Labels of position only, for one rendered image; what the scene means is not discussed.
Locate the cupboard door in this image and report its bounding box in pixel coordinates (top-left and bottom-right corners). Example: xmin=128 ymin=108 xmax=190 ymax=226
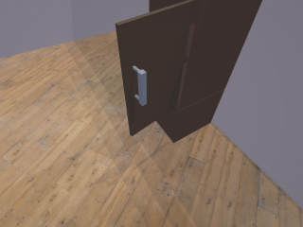
xmin=116 ymin=0 xmax=195 ymax=136

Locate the handle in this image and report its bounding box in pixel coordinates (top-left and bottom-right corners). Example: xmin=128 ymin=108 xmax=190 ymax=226
xmin=133 ymin=66 xmax=147 ymax=106

